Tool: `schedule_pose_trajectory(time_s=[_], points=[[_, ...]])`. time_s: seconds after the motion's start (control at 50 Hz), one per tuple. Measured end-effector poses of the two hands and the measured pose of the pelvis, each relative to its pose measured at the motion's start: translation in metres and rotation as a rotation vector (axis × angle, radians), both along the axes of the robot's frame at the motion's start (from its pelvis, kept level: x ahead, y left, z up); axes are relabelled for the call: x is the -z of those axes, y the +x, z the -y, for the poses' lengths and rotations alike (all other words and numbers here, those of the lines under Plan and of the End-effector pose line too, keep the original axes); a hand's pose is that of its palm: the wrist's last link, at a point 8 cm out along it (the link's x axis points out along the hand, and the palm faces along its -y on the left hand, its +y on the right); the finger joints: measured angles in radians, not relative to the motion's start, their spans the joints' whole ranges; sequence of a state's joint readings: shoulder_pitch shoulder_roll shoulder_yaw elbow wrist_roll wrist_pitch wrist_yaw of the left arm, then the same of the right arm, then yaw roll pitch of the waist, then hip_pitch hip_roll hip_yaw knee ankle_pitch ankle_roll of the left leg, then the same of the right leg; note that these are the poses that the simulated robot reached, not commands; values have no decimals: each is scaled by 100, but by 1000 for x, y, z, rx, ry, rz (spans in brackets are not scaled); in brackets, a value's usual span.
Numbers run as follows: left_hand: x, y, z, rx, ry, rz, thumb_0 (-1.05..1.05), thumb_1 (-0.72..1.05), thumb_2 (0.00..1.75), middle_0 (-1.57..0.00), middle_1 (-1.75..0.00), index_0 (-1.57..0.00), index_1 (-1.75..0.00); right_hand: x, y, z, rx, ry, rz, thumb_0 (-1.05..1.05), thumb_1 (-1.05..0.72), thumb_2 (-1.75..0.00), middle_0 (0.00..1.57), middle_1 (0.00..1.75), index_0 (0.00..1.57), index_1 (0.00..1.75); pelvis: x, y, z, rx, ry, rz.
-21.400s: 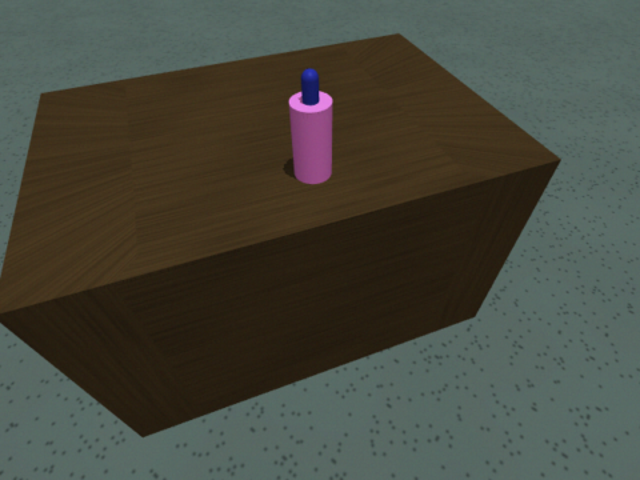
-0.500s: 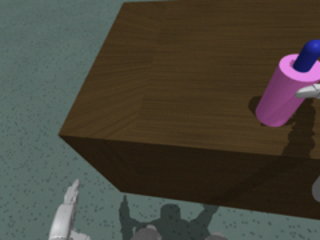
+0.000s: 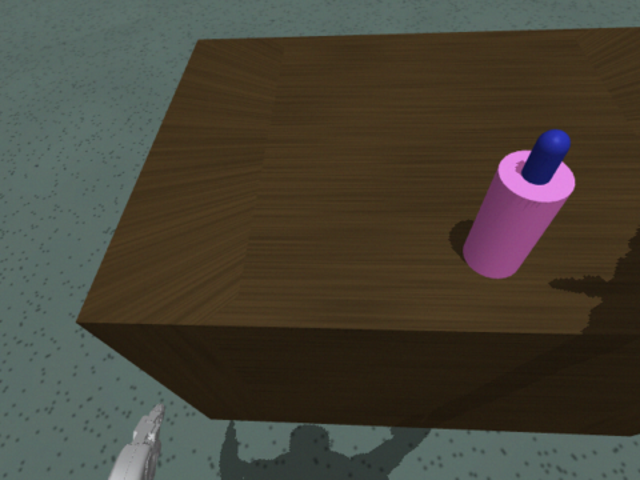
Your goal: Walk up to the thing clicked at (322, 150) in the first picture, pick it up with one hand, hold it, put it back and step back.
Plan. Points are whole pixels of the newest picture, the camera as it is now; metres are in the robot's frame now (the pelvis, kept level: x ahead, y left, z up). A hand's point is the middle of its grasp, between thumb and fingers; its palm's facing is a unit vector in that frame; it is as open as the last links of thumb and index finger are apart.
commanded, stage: sink last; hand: right
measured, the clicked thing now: (518, 205) +0.46 -0.21 +0.07
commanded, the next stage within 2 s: home in 1.00 s
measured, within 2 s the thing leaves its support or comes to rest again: neither
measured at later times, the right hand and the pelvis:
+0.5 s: hand out of the picture +0.22 -0.28 +0.12, palm faces +0.40 +0.83 -0.39, open 17.4 cm; pelvis +0.01 +0.00 +0.01, yaw -2 degrees
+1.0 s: hand out of the picture +0.14 -0.26 +0.14, palm faces +0.46 +0.76 -0.45, open 17.5 cm; pelvis -0.03 +0.03 +0.01, yaw -3 degrees
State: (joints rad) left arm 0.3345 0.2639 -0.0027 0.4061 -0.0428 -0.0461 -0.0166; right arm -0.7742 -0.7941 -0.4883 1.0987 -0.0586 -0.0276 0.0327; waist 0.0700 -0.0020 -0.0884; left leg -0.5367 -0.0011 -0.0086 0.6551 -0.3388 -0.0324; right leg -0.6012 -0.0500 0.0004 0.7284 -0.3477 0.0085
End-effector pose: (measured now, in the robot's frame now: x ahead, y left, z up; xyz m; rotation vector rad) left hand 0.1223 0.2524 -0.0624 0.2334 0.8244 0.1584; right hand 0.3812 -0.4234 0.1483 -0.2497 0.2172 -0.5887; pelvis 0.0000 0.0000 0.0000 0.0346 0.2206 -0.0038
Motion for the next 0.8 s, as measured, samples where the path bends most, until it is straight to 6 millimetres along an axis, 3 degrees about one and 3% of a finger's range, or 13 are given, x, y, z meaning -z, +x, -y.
schedule_pose_trajectory(time_s=[0.1,0.22,0.32,0.42,0.52,0.62,0.7,0.8], points=[[-12,27,3,14,6,84,-2,-51,6,-6,-5,-6,-4,-2,-20,3,10,-75,12,-1,52,-5,6,6,6,5,-3,9,5,0,5,20],[-32,49,4,4,-11,207,-1,-52,6,-6,-5,-6,-5,16,-66,-31,-105,-111,20,-1,51,-6,6,6,6,5,-7,20,9,-2,-1,68],[-15,41,8,-21,-49,119,-1,-52,6,-6,-5,-6,-5,35,-119,-70,-175,-84,25,-1,51,-6,6,6,6,5,-9,19,8,5,-5,111],[-1,33,8,-42,-47,52,-1,-52,6,-6,-5,-6,-5,26,-167,-97,-185,-113,48,-1,53,-6,7,6,7,5,-10,13,4,18,-11,149],[-11,41,-2,-55,-18,141,-2,-51,6,-6,-5,-6,-5,7,-205,-114,-182,-171,92,-1,54,-5,7,6,7,5,-10,6,-2,29,-21,181],[-26,43,-13,-49,-16,225,-1,-50,5,-6,-5,-6,-4,11,-242,-130,-187,-157,78,-1,56,-5,6,6,6,6,-11,0,-9,32,-34,204],[-24,33,-19,-38,-15,219,-1,-50,4,-6,-5,-6,-4,22,-265,-140,-178,-125,52,-1,57,-5,6,6,6,6,-11,-8,-16,42,-41,220],[-11,17,-29,-51,-1,166,-1,-49,4,-6,-5,-6,-4,23,-276,-141,-162,-145,45,-1,57,-5,6,7,7,6,-10,-20,-23,49,-46,231]])
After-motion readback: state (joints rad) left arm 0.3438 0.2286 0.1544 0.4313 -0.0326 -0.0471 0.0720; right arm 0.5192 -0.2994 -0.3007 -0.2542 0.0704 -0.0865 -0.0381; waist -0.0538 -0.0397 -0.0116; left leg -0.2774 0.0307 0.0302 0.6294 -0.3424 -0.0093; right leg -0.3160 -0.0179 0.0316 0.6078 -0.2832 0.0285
